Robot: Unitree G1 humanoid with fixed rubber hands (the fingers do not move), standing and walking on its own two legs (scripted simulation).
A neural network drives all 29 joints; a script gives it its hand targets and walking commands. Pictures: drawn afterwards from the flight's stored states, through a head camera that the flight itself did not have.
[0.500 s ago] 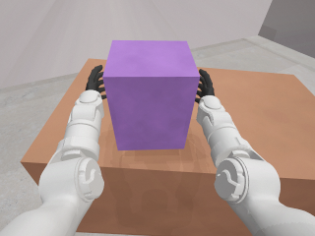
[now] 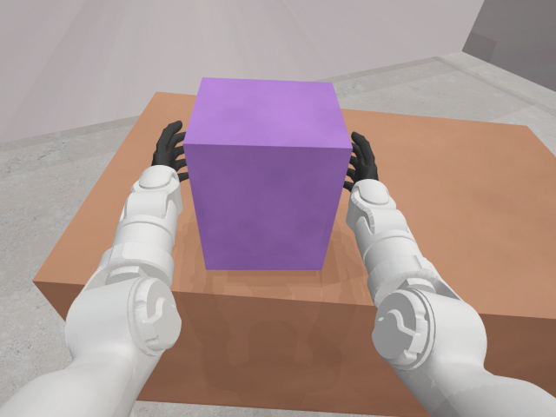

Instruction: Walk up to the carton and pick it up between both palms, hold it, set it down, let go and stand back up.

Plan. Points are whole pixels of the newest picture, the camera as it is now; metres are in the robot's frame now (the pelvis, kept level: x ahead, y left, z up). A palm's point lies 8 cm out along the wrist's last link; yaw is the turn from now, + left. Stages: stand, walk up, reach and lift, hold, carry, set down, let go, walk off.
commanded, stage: set down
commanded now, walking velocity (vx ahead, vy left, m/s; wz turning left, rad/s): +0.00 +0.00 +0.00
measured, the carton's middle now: (266, 180) +0.47 +0.05 +0.12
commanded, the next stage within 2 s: none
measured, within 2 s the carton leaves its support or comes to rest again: rests again in 1.24 s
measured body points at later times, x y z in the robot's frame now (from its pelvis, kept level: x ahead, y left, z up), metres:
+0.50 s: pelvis +0.01 +0.00 +0.00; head +0.02 +0.03 +0.45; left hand +0.45 +0.21 +0.13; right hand +0.45 -0.09 +0.13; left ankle +0.03 +0.15 -0.75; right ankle -0.03 -0.13 -0.75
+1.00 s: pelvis +0.01 +0.00 +0.00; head +0.02 +0.03 +0.45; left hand +0.44 +0.21 +0.12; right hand +0.44 -0.09 +0.12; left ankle +0.03 +0.15 -0.75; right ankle -0.03 -0.13 -0.75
